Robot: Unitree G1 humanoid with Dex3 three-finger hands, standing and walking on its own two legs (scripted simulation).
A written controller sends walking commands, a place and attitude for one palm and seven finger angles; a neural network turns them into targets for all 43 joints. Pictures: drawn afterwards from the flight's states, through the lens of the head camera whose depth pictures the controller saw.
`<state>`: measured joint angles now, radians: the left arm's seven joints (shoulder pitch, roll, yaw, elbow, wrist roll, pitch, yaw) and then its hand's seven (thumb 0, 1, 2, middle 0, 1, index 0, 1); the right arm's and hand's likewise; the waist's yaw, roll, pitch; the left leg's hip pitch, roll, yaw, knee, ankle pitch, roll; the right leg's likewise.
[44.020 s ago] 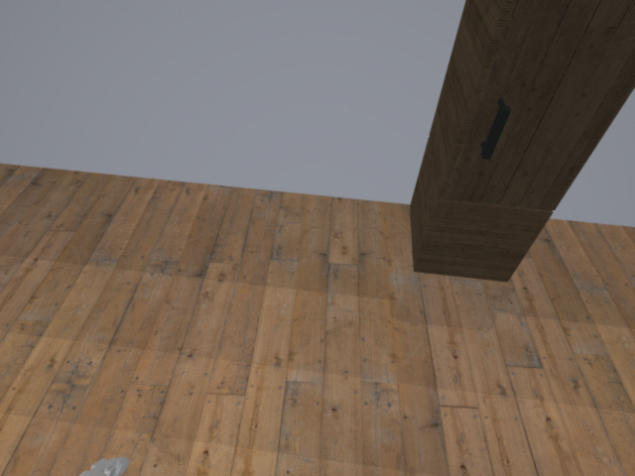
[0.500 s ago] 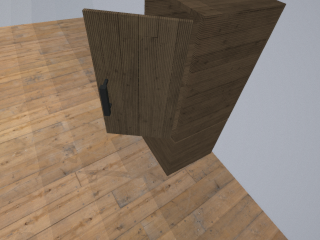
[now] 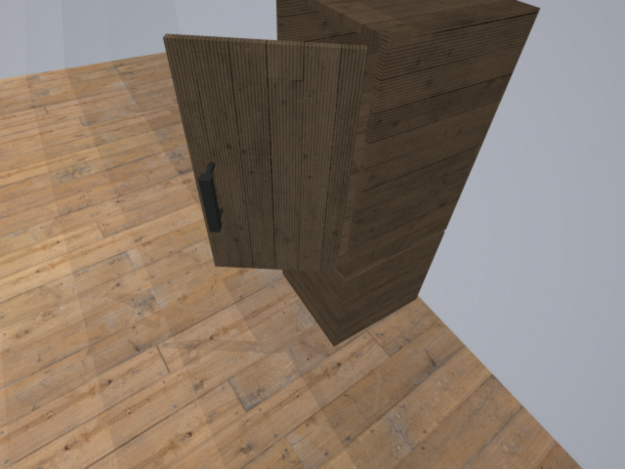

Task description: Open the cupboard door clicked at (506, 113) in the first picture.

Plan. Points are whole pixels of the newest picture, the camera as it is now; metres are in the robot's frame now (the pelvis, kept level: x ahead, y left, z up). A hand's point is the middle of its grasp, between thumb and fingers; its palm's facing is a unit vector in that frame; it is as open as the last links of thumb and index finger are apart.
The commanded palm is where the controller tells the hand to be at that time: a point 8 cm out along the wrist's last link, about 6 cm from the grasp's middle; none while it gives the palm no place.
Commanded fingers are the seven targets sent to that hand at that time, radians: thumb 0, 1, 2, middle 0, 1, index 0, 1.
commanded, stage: shuffle to correct the standing spot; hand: left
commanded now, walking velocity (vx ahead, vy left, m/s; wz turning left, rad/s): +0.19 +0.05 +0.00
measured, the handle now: (213, 197) +0.65 +0.25 -0.07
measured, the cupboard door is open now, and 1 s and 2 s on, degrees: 56 56 56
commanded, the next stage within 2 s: come to a stop and stand still in 0.64 s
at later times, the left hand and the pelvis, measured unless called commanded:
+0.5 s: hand out of the picture +0.07 +0.22 -0.17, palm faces +0.01 -0.99 -0.15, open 7.3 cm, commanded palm none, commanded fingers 0.00 0.90 0.90 -0.20 -0.30 -0.20 -0.30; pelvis +0.04 +0.05 +0.00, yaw -2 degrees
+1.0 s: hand (172, 432) +0.21 +0.23 -0.19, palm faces +0.03 -0.98 -0.19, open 7.1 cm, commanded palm none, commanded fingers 0.00 0.90 0.90 -0.20 -0.30 -0.20 -0.30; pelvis +0.14 +0.05 -0.01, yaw -1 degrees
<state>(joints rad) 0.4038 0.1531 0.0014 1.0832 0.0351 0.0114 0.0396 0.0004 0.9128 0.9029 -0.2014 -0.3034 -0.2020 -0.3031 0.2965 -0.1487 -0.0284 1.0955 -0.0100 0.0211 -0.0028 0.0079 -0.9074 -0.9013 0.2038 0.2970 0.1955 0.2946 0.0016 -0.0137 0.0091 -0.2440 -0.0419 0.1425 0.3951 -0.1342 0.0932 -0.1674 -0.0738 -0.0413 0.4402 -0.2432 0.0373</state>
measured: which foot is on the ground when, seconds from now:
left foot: down 0.00-0.12, up 0.14-0.30, down 0.32-0.76, up 0.78-0.98, down 1.00-1.00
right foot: down 0.00-0.32, up 0.34-0.74, down 0.76-1.00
